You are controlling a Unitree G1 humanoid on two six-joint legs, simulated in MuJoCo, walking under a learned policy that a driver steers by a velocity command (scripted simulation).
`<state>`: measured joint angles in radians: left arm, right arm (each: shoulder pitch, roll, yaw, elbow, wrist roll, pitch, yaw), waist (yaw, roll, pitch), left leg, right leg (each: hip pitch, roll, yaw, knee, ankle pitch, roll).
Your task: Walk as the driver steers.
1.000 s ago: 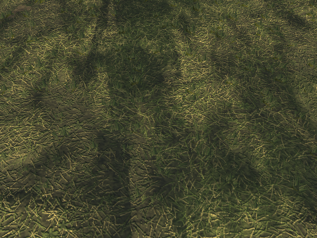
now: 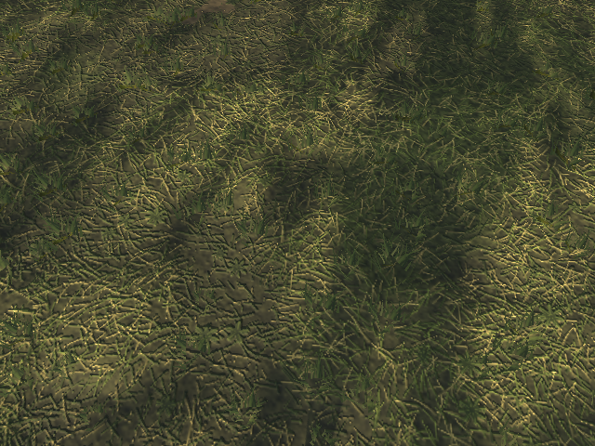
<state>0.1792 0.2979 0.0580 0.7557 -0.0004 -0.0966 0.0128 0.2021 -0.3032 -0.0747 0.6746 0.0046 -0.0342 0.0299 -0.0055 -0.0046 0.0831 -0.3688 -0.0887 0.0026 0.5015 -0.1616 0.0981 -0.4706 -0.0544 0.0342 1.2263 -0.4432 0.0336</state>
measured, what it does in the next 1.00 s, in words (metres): walks ahead, turning left: right foot, then left foot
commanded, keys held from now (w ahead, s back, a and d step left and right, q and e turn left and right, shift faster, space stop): s+q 0.28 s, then w+q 0.26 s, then w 0.46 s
